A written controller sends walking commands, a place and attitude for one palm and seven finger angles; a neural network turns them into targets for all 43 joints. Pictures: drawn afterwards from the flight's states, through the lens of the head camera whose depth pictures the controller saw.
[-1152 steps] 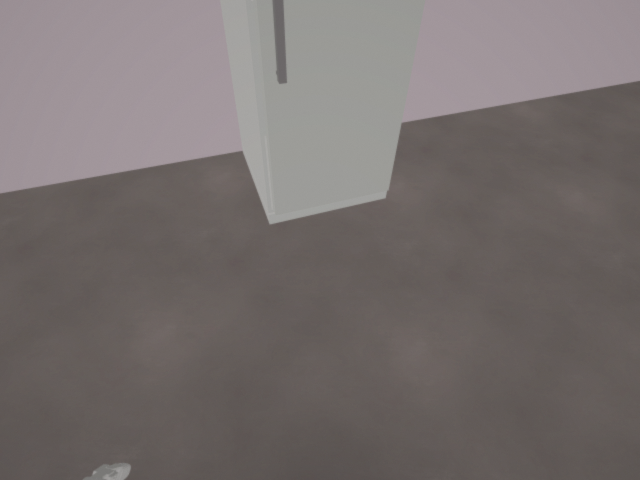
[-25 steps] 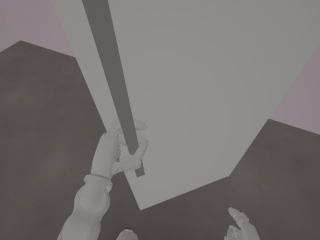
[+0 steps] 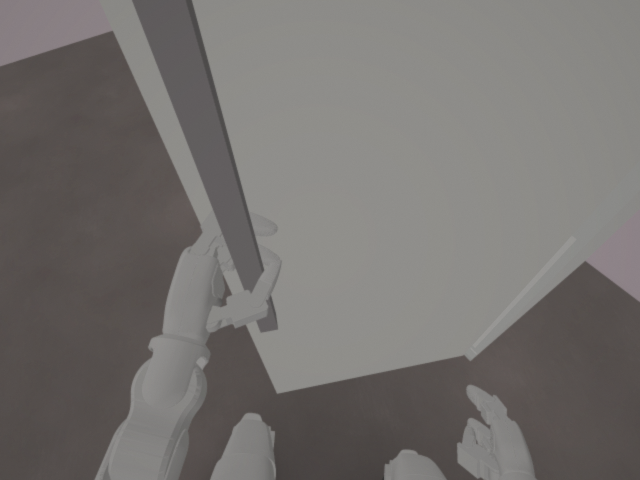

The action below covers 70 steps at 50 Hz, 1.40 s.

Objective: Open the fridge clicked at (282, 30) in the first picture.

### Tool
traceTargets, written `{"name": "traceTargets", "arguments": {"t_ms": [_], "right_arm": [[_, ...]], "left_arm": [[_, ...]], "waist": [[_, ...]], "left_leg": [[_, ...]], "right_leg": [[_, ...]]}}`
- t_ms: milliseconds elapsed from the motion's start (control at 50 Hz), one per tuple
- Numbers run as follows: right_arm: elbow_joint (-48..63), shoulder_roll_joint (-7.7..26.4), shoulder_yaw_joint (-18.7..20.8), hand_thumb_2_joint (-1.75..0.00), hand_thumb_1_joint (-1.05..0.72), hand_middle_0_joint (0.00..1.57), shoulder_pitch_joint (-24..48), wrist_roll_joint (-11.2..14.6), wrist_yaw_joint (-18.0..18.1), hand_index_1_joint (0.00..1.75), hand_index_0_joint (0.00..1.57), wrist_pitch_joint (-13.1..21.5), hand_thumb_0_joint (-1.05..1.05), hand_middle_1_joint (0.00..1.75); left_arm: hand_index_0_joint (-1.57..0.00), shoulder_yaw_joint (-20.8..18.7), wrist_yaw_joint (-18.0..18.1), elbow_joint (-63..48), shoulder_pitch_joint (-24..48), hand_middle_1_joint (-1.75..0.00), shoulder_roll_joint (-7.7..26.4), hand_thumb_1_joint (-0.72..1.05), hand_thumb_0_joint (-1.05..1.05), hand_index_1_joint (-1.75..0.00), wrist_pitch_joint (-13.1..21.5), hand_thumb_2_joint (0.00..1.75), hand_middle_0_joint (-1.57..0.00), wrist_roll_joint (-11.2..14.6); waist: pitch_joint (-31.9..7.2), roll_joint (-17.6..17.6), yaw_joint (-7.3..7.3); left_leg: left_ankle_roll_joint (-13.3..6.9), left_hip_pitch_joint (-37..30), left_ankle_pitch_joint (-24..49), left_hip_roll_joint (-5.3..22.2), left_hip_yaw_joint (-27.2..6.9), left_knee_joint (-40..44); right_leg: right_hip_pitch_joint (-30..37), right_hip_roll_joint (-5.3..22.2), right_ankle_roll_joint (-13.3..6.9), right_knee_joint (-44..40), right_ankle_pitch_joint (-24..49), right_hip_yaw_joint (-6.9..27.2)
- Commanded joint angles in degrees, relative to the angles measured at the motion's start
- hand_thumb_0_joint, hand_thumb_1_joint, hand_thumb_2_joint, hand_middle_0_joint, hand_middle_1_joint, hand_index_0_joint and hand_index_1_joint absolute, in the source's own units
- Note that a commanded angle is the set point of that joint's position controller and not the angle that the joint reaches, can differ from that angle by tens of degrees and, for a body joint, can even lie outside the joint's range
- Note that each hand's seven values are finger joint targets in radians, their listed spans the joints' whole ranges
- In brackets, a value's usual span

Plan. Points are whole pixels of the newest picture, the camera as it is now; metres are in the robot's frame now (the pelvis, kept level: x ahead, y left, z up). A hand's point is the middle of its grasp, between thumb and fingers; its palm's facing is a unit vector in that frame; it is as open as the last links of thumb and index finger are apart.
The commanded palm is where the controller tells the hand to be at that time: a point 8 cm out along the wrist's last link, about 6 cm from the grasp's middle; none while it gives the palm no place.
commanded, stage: walk backward, drawing the door open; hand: left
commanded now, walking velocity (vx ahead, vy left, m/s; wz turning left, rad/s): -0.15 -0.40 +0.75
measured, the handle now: (234, 204) +0.33 +0.10 +0.19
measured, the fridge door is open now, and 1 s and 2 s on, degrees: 65 87 79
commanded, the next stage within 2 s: stop walking and hold the door back in 0.30 s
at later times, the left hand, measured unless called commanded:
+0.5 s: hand (369, 473) +0.13 -0.02 +0.11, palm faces +0.43 -0.87 -0.25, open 6.8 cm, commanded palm +0.13 +0.04 +0.09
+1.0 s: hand (376, 464) +0.14 -0.03 +0.11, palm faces +0.56 -0.79 -0.26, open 6.0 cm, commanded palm +0.11 +0.04 +0.09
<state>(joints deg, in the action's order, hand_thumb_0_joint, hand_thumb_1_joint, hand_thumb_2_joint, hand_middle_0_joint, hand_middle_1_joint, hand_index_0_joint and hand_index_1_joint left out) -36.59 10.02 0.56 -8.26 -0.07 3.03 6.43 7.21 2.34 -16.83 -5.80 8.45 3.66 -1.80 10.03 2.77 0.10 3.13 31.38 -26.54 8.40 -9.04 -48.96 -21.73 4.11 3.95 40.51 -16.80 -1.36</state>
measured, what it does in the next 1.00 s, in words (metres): steps to the right, turning left: left foot, then right foot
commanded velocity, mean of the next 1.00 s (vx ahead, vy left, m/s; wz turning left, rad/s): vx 0.11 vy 0.03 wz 0.28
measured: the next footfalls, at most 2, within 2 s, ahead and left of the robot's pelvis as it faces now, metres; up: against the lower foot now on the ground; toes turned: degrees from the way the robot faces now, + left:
left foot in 0.14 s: +0.03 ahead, +0.08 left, +0.00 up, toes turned +11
right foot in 0.40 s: +0.02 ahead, -0.34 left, +0.00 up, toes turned +18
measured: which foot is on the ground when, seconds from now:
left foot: up 0.00-0.12, down 0.14-0.40, up 0.42-1.00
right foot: down 0.00-0.12, up 0.14-0.38, down 0.40-1.00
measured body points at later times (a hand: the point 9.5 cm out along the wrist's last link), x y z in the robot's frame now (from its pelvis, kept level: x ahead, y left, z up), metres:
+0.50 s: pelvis -0.08 -0.25 +0.01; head -0.02 -0.27 +0.46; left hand +0.10 +0.02 +0.13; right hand +0.16 -0.41 -0.12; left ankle -0.11 -0.06 -0.61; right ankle -0.02 -0.35 -0.71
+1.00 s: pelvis -0.17 -0.37 +0.05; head -0.10 -0.38 +0.49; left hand +0.10 +0.01 +0.13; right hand +0.06 -0.56 -0.09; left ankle -0.25 -0.25 -0.63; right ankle -0.03 -0.35 -0.70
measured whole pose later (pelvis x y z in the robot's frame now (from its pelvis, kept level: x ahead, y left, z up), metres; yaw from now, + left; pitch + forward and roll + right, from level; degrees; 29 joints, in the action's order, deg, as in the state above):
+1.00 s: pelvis -0.17 -0.37 +0.05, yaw +27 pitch +0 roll +7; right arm -42.4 16.3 1.9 -11.1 0.3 3.5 1.8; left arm -9.3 3.7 49.0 34.7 16.1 11.0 1.3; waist 7.4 -2.8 2.4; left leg -0.2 22.6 -23.3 -2.7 4.5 -53.6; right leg -20.5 4.2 -1.8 20.1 -10.7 -6.5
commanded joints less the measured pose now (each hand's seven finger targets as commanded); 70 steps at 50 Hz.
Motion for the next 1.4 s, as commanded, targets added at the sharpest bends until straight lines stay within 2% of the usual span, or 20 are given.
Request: {"name": "traceTargets", "arguments": {"t_ms": [0, 80, 120, 140, 160, 300, 360, 380, 440, 520, 840, 1020, 1060, 1080, 1100, 1140, 1280, 1320, 1340, 1380], "right_arm": [[8.6, 3.6, 3.0, -0.90, -0.90, 0.20, 6.3, -0.1, 2.6, 0.30, 0.20, 3.6, 0.00, 0.30], [8.3, 3.6, 2.0, -0.90, -0.90, 0.20, 2.3, -0.1, 2.7, 0.30, 0.20, 3.0, 0.00, 0.30], [8.6, 8.8, 3.4, -0.90, -0.90, 0.20, 1.3, -1.9, 2.2, 0.30, 0.20, 4.1, 0.00, 0.30], [7.5, 9.6, 3.0, -0.90, -0.90, 0.20, 1.2, -2.2, 2.3, 0.30, 0.20, 3.1, 0.00, 0.30], [9.8, 11.9, 3.9, -0.90, -0.90, 0.20, 4.6, -2.0, 2.1, 0.30, 0.20, 2.6, 0.00, 0.30], [8.4, 8.5, 3.8, -0.90, -0.90, 0.20, 4.3, -0.5, 0.5, 0.30, 0.20, 2.8, 0.00, 0.30], [7.3, 4.2, 3.2, -0.90, -0.90, 0.20, 2.7, 0.6, 1.3, 0.30, 0.20, 3.7, 0.00, 0.30], [7.5, 2.7, 3.3, -0.90, -0.90, 0.20, 4.9, 0.3, 1.7, 0.30, 0.20, 3.9, 0.00, 0.30], [3.1, 5.9, 3.2, -0.90, -0.90, 0.20, 3.7, -1.2, 3.5, 0.30, 0.20, 3.5, 0.00, 0.30], [2.2, 6.8, 0.8, -0.90, -0.90, 0.20, 2.2, 0.1, 3.9, 0.30, 0.20, 0.2, 0.00, 0.30], [1.3, 11.7, 3.0, -0.90, -0.90, 0.20, -1.1, 1.0, 1.2, 0.30, 0.20, -3.0, 0.00, 0.30], [-1.7, 12.1, 3.1, -0.90, -0.90, 0.20, -8.4, 0.1, 2.3, 0.30, 0.20, -2.0, 0.00, 0.30], [-1.8, 13.5, 1.9, -0.90, -0.90, 0.20, -11.0, -0.1, 3.0, 0.30, 0.20, -1.5, 0.00, 0.30], [0.2, 15.0, 1.3, -0.90, -0.90, 0.20, -8.6, -0.5, 3.1, 0.30, 0.20, -0.7, 0.00, 0.30], [1.4, 14.2, 0.4, -0.90, -0.90, 0.20, -4.8, 0.6, 2.6, 0.30, 0.20, 0.1, 0.00, 0.30], [-0.6, 16.1, 3.1, -0.90, -0.90, 0.20, -4.2, 2.6, 3.3, 0.30, 0.20, -0.9, 0.00, 0.30], [-5.7, 18.4, 1.7, -0.90, -0.90, 0.20, -12.2, 2.3, 4.6, 0.30, 0.20, -1.8, 0.00, 0.30], [-6.0, 17.5, 2.2, -0.90, -0.90, 0.20, -12.6, 3.6, 3.2, 0.30, 0.20, -1.3, 0.00, 0.30], [-4.9, 15.7, 2.7, -0.90, -0.90, 0.20, -12.1, 4.0, 3.0, 0.30, 0.20, -1.5, 0.00, 0.30], [-5.8, 16.6, 3.2, -0.90, -0.90, 0.20, -13.0, 3.7, 2.8, 0.30, 0.20, -1.4, 0.00, 0.30]], "left_arm": [[-0.45, -6.3, 0.8, -15.3, 10.4, -1.40, 7.3, 0.90, 0.00, -1.40, 5.1, 0.90, -0.45, -0.6], [-0.45, -3.2, -1.0, -13.9, 9.9, -1.40, 2.7, 0.90, 0.00, -1.40, 6.7, 0.90, -0.45, 1.7], [-0.45, -1.4, -1.5, -15.9, 8.9, -1.40, 1.3, 0.90, 0.00, -1.40, 8.6, 0.90, -0.45, -0.3], [-0.45, -3.6, -1.1, -12.6, 8.5, -1.40, 4.4, 0.90, 0.00, -1.40, 9.1, 0.90, -0.45, -1.8], [-0.45, -5.8, -0.8, -13.5, 7.0, -1.40, 4.7, 0.90, 0.00, -1.40, 9.7, 0.90, -0.45, -0.7], [-0.45, -7.2, 0.5, -14.6, 6.1, -1.40, 4.0, 0.90, 0.00, -1.40, 5.9, 0.90, -0.45, 1.3], [-0.45, -7.6, 1.0, -15.9, 9.5, -1.40, 6.3, 0.90, 0.00, -1.40, 5.1, 0.90, -0.45, 0.9], [-0.45, -11.0, 1.2, -17.2, 11.5, -1.40, 10.5, 0.90, 0.00, -1.40, 5.0, 0.90, -0.45, 0.1], [-0.45, -11.4, 1.5, 4.6, 20.1, -1.40, 11.4, 0.90, 0.00, -1.40, 1.7, 0.90, -0.45, 1.0], [-0.45, -14.9, 4.9, 22.3, 24.3, -1.40, 12.7, 0.90, 0.00, -1.40, 5.8, 0.90, -0.45, 3.5], [-0.45, -21.9, 4.2, 48.8, 60.1, -1.40, 26.1, 0.90, 0.00, -1.40, 10.8, 0.90, -0.45, 4.1], [-0.45, -24.5, 2.4, 56.6, 77.1, -1.40, 32.9, 0.90, 0.00, -1.40, 13.6, 0.90, -0.45, 2.2], [-0.45, -24.8, 0.9, 59.6, 79.3, -1.40, 33.5, 0.90, 0.00, -1.40, 14.9, 0.90, -0.45, 2.3], [-0.45, -25.3, 0.7, 61.0, 82.7, -1.40, 33.5, 0.90, 0.00, -1.40, 15.2, 0.90, -0.45, 3.5], [-0.45, -27.9, 1.6, 60.5, 87.7, -1.40, 36.8, 0.90, 0.00, -1.40, 14.1, 0.90, -0.45, 3.4], [-0.45, -30.2, 0.9, 66.0, 84.7, -1.40, 39.7, 0.90, 0.00, -1.40, 12.9, 0.90, -0.45, 3.7], [-0.45, -24.9, -0.7, 76.5, 85.9, -1.40, 37.7, 0.90, 0.00, -1.40, 10.2, 0.90, -0.45, 2.4], [-0.45, -25.9, -0.4, 76.1, 84.5, -1.40, 39.5, 0.90, 0.00, -1.40, 10.1, 0.90, -0.45, 1.7], [-0.45, -28.7, -0.2, 77.5, 82.4, -1.40, 43.6, 0.90, 0.00, -1.40, 9.4, 0.90, -0.45, 1.3], [-0.45, -31.8, 0.2, 80.5, 77.7, -1.40, 47.6, 0.90, 0.00, -1.40, 4.9, 0.90, -0.45, 1.0]], "waist": [[-19.2, -18.7, 0.44], [-15.8, -9.3, 4.93], [-16.9, 9.3, 3.92], [-16.5, 5.3, 4.40], [-16.7, 0.8, 2.59], [-20.2, 15.9, -1.03], [-23.8, -4.6, -0.01], [-20.1, -20.8, -0.71], [-15.4, -13.2, -0.16], [-19.1, -12.6, 0.46], [-21.7, -12.4, -1.08], [-29.8, -11.9, 2.66], [-27.7, 8.4, 5.22], [-23.0, 22.1, 4.96], [-19.8, 17.6, 0.98], [-22.1, 2.7, -2.56], [-22.7, 6.4, 0.90], [-29.0, 3.3, 0.81], [-29.3, -10.9, 1.24], [-27.0, -11.5, 1.92]], "left_leg": [[-1.6, -3.7, -10.2, -7.0, 12.1, -26.3], [-2.6, -21.9, 6.7, -5.4, 11.6, 15.8], [-12.1, -32.0, 24.9, 22.8, -34.6, 34.1], [-16.1, -31.6, 23.3, 27.5, -42.1, 36.9], [-19.2, -26.3, 12.4, 27.5, -36.8, 38.1], [-3.7, -4.6, -5.5, 4.0, 1.9, 31.2], [-0.1, -10.9, -2.4, -7.5, 12.8, 4.8], [0.8, -2.6, -7.3, -10.5, 12.7, -18.2], [-0.9, 7.7, -1.9, -8.4, 3.0, -38.1], [-0.4, 8.9, 7.9, -8.0, 5.7, -27.4], [-2.5, 1.0, 3.5, -10.6, 10.5, -10.5], [-6.5, -28.8, -4.4, -12.8, 21.2, 17.7], [-9.9, -38.0, -4.7, -8.2, 16.1, 33.3], [-16.6, -34.4, -11.6, 7.9, -8.4, 37.6], [-20.5, -26.3, -9.0, 17.1, -21.0, 40.3], [-19.1, -22.1, -2.2, 14.1, -14.3, 37.5], [-10.6, -25.9, 33.0, 3.8, 6.4, 18.0], [-6.4, -10.0, 32.3, 0.3, 12.1, -0.5], [-3.8, 5.5, 6.2, -6.3, 12.3, -13.8], [-3.1, 8.1, -3.3, -3.9, 3.5, -21.0]], "right_leg": [[1.9, 15.0, -15.5, -19.9, 4.1, 10.3], [-7.3, 4.6, -7.9, 7.8, 9.6, -7.8], [-25.2, -1.6, -1.1, 31.3, -15.8, -0.2], [-25.7, 0.7, 0.1, 35.9, -13.2, 6.3], [-21.8, 0.6, 0.5, 35.6, -8.1, 9.1], [17.0, -7.6, -1.5, -0.9, -5.8, -5.7], [13.7, -1.3, -4.9, -22.2, -6.2, -1.7], [5.9, 9.5, -11.6, -26.4, -9.9, 12.1], [2.4, 16.7, -12.2, -23.9, -6.5, 26.5], [19.1, 13.1, -8.0, -16.8, 17.5, 10.3], [18.7, 15.4, -2.3, -32.1, -27.7, 16.3], [10.5, 8.5, -1.6, -29.7, -14.8, 3.9], [1.8, -0.9, 1.4, -6.6, -8.0, -5.5], [-9.7, -6.0, 1.1, 19.1, -11.5, -4.7], [-15.5, -3.2, -3.4, 32.8, -11.3, 7.4], [-11.0, -1.7, -3.4, 36.7, -6.0, 7.8], [7.8, -5.7, -2.1, -10.1, -4.2, -5.3], [32.3, 1.9, -6.4, -16.8, 9.3, 5.2], [40.5, 14.7, -12.4, -18.6, 26.2, 27.3], [34.4, 18.9, -12.6, -17.4, 34.1, 23.9]]}}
